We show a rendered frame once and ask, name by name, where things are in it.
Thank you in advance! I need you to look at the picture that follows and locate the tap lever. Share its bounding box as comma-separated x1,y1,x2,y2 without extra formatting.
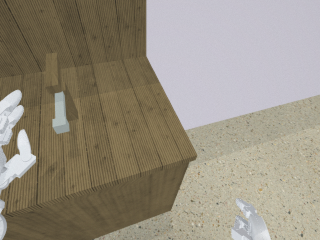
52,91,70,134

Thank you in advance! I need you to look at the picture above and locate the left robot hand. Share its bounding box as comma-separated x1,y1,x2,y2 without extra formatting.
0,90,36,195

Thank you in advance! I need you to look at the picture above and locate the right robot hand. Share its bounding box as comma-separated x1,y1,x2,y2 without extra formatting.
231,198,271,240

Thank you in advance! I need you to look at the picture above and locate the counter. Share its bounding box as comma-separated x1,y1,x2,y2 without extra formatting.
0,0,198,240

